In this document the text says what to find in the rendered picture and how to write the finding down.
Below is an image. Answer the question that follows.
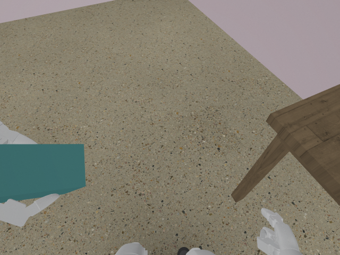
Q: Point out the robot left thigh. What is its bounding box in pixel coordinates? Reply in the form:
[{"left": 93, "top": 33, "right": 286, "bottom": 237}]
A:
[{"left": 115, "top": 243, "right": 148, "bottom": 255}]

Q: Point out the sponge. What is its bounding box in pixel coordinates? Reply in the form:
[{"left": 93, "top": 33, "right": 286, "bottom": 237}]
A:
[{"left": 0, "top": 144, "right": 86, "bottom": 203}]

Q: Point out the robot right hand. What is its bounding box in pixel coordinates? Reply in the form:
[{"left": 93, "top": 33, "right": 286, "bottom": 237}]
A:
[{"left": 257, "top": 208, "right": 300, "bottom": 255}]

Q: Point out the robot left hand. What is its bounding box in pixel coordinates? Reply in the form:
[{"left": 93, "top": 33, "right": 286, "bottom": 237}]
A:
[{"left": 0, "top": 121, "right": 60, "bottom": 227}]

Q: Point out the table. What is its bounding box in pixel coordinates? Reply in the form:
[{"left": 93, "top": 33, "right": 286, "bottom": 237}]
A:
[{"left": 231, "top": 84, "right": 340, "bottom": 206}]

